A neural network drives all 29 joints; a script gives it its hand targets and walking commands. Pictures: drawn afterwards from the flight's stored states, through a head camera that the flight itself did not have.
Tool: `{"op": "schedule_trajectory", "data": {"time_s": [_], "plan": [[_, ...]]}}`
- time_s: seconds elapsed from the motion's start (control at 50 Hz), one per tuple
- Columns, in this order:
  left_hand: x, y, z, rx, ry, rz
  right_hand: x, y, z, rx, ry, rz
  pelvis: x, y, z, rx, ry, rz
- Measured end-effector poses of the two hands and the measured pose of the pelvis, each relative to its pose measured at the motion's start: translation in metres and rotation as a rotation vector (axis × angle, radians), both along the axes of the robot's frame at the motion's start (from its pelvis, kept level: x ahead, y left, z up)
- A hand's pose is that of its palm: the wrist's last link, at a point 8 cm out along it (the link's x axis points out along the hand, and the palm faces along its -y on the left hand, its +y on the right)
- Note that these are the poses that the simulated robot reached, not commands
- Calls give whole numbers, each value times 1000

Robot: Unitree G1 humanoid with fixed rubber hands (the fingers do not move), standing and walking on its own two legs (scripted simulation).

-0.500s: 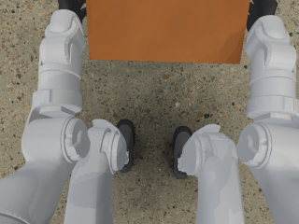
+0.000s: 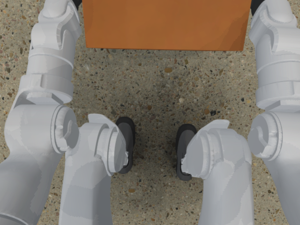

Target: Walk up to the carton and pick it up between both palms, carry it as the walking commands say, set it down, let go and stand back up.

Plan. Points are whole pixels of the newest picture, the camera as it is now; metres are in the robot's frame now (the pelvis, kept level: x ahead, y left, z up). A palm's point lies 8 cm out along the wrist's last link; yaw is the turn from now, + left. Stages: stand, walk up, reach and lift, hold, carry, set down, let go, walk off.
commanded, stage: set down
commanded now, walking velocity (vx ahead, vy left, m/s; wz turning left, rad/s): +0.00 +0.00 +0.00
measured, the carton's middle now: (163, 2) +0.57 +0.01 -0.23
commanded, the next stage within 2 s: none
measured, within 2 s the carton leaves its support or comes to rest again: rests again in 0.42 s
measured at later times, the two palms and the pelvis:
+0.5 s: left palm out of the picture +0.55 +0.19 -0.16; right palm (264, 1) +0.55 -0.19 -0.15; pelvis -0.01 +0.00 -0.01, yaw +0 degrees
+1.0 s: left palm out of the picture +0.55 +0.19 -0.17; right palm (262, 0) +0.56 -0.19 -0.17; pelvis +0.00 +0.00 -0.02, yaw +0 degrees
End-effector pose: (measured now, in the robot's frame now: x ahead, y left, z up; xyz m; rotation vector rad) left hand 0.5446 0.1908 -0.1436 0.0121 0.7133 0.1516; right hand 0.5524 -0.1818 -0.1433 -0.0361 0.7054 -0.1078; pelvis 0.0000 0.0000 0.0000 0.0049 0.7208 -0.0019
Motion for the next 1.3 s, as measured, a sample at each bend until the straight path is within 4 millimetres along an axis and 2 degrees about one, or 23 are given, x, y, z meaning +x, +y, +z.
{"op": "schedule_trajectory", "data": {"time_s": [0.12,0.34,0.74,1.3], "plan": [[-3,-2,-1,1,13,-6,-2,-2,3,-7,14,1,-4,0,-1,-2,-21,-1],[-2,-4,-10,-3,17,-18,-2,-5,-8,-11,34,10,-9,0,-7,-2,-46,-2],[9,-3,-21,-20,-5,-21,9,-6,-20,18,8,6,-4,-1,-16,1,-49,-8],[11,1,-24,-46,-14,-51,8,-8,-25,57,-32,5,-4,-2,-18,4,-97,-2]]}}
